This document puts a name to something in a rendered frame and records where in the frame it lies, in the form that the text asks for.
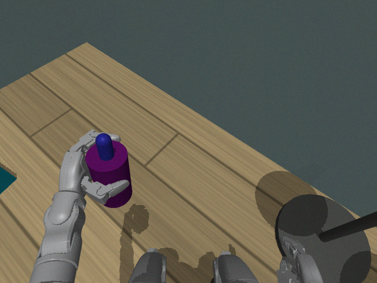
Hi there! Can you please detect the right robot hand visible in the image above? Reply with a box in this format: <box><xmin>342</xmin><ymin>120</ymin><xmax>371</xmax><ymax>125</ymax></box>
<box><xmin>277</xmin><ymin>236</ymin><xmax>323</xmax><ymax>283</ymax></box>

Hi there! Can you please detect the coat stand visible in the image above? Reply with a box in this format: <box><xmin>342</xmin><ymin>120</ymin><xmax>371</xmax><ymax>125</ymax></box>
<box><xmin>275</xmin><ymin>194</ymin><xmax>377</xmax><ymax>283</ymax></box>

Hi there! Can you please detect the left robot arm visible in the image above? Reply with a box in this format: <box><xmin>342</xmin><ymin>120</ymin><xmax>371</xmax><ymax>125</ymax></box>
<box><xmin>29</xmin><ymin>190</ymin><xmax>87</xmax><ymax>283</ymax></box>

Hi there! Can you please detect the left robot hand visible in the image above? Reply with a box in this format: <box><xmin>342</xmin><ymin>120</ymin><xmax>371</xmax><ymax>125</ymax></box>
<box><xmin>58</xmin><ymin>129</ymin><xmax>130</xmax><ymax>205</ymax></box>

